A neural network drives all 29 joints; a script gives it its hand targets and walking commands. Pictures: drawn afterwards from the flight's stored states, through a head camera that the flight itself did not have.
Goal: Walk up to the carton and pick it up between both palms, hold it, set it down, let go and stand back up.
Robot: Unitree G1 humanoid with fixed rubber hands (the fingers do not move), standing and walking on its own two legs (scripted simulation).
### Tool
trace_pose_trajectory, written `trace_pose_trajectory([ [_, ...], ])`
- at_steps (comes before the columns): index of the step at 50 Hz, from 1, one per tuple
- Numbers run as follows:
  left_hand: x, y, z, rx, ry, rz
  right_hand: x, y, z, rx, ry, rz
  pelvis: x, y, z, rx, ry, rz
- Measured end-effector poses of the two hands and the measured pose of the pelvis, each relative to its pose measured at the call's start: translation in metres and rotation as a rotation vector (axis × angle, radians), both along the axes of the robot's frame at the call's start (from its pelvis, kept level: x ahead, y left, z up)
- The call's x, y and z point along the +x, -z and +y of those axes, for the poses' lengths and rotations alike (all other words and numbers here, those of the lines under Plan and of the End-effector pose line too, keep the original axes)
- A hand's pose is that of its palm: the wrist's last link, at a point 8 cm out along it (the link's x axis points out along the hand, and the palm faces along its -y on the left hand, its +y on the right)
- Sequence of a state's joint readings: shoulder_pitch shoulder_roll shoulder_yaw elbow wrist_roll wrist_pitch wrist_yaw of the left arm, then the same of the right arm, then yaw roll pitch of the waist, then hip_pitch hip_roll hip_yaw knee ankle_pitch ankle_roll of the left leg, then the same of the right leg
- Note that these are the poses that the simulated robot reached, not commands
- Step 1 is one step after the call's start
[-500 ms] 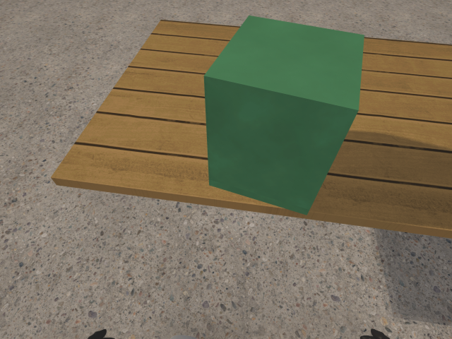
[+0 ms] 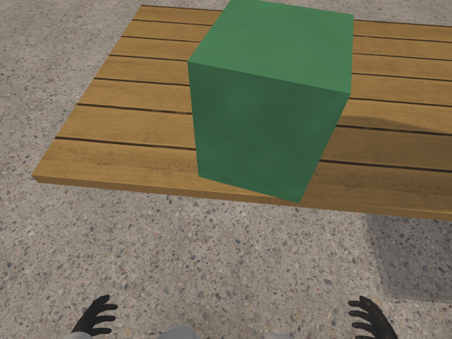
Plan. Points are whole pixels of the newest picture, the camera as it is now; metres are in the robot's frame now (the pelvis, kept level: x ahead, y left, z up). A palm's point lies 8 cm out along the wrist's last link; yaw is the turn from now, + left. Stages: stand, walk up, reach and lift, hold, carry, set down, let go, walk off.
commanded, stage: reach and lift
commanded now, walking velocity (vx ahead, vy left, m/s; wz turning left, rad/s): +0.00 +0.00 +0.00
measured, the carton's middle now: (267, 104) +0.47 -0.04 +0.15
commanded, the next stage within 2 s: none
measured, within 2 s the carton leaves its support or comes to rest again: neither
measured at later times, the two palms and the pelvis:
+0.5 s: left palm (92, 280) +0.20 +0.25 -0.03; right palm (380, 311) +0.17 -0.23 -0.01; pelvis +0.03 +0.03 +0.03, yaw -4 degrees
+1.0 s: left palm (80, 278) +0.18 +0.24 +0.04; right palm (389, 319) +0.15 -0.20 +0.05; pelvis +0.01 +0.03 +0.03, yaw -5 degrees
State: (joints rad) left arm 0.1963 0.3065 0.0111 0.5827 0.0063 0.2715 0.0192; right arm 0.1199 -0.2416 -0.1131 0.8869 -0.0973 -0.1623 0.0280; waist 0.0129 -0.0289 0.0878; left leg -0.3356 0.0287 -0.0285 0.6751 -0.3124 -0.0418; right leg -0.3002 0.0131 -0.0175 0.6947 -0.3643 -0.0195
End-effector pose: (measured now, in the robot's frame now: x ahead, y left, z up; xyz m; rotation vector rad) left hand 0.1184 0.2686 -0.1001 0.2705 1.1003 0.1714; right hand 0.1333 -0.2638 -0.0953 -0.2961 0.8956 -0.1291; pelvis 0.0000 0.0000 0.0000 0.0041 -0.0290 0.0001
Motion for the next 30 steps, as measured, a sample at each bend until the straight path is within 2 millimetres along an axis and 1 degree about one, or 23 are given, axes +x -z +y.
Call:
trace_pose_trajectory([
  [2,0.023,-0.008,-0.007,-0.008,0.02,-0.04,0.007,-0.005,0.004,0.012,-0.005,-0.043,-0.001,-0.002,0.0,0.0,0.006,-0.018],
  [5,0.053,-0.027,-0.02,-0.042,0.046,-0.122,0.014,-0.024,0.01,0.021,-0.007,-0.108,0.004,-0.012,0.0,0.002,0.016,-0.043],
  [7,0.067,-0.036,-0.027,-0.066,0.056,-0.16,0.017,-0.037,0.012,0.016,-0.005,-0.144,0.009,-0.017,0.001,0.004,0.023,-0.054],
  [10,0.079,-0.044,-0.031,-0.088,0.066,-0.192,0.018,-0.052,0.012,0.002,0.012,-0.176,0.014,-0.023,0.004,0.004,0.035,-0.068],
  [15,0.083,-0.052,-0.027,-0.098,0.059,-0.211,0.019,-0.066,0.014,-0.001,0.048,-0.191,0.021,-0.027,0.012,0.001,0.058,-0.077],
  [21,0.079,-0.062,-0.019,-0.118,0.051,-0.238,0.028,-0.075,0.029,0.03,0.062,-0.222,0.028,-0.029,0.022,-0.002,0.072,-0.064],
  [26,0.081,-0.077,-0.018,-0.127,0.066,-0.303,0.039,-0.085,0.04,0.054,0.067,-0.277,0.032,-0.03,0.029,-0.006,0.076,-0.055],
  [30,0.083,-0.09,-0.02,-0.147,0.081,-0.345,0.043,-0.095,0.042,0.061,0.08,-0.313,0.033,-0.03,0.032,-0.008,0.077,-0.056],
])
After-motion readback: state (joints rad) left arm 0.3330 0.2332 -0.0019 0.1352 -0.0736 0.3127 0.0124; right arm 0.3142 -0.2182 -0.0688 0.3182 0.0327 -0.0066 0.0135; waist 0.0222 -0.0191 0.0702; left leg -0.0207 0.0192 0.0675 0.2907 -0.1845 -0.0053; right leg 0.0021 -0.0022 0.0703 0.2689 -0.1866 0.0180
